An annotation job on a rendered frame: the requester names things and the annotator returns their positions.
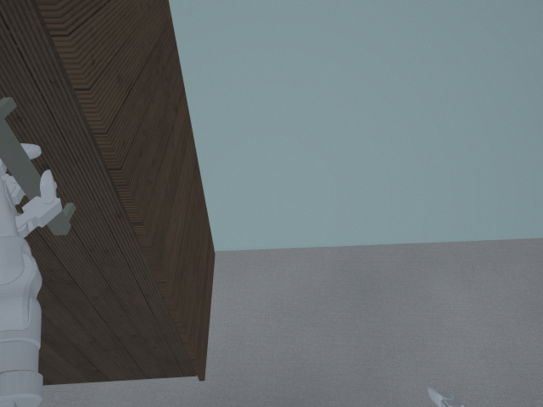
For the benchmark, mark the robot left forearm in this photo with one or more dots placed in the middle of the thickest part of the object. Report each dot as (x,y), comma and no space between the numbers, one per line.
(20,325)

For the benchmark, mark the wardrobe door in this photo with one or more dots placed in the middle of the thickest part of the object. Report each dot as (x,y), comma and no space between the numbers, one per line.
(104,318)

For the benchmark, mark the robot left hand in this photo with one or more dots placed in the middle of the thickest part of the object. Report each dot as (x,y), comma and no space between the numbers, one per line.
(38,212)

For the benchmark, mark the handle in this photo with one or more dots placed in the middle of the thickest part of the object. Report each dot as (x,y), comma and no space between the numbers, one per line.
(23,170)

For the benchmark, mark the robot right hand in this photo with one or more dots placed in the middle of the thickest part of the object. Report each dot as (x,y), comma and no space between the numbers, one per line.
(443,399)

